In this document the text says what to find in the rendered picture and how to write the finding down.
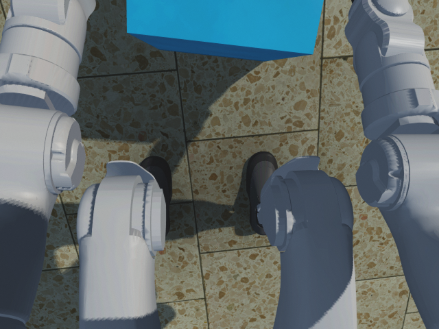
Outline robot left forearm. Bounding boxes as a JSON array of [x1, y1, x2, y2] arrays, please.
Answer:
[[0, 0, 96, 117]]

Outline robot right forearm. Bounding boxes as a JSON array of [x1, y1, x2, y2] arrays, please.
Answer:
[[344, 0, 439, 141]]

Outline carton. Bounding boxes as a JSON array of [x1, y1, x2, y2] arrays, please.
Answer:
[[126, 0, 324, 62]]

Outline left robot thigh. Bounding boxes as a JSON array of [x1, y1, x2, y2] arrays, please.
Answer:
[[79, 175, 166, 329]]

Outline right robot thigh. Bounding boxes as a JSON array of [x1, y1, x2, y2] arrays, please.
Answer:
[[264, 170, 357, 329]]

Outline robot right upper arm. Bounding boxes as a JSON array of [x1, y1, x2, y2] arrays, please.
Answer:
[[355, 134, 439, 329]]

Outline robot thigh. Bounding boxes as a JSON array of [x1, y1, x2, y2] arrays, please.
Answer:
[[79, 175, 166, 329], [264, 170, 357, 329]]

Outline robot left upper arm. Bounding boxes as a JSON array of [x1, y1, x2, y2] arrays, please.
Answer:
[[0, 104, 86, 329]]

